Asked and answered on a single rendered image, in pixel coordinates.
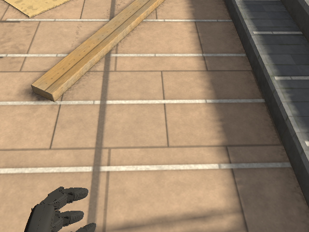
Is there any left robot hand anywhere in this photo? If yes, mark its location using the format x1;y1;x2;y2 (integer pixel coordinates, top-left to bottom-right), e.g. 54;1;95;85
24;187;97;232

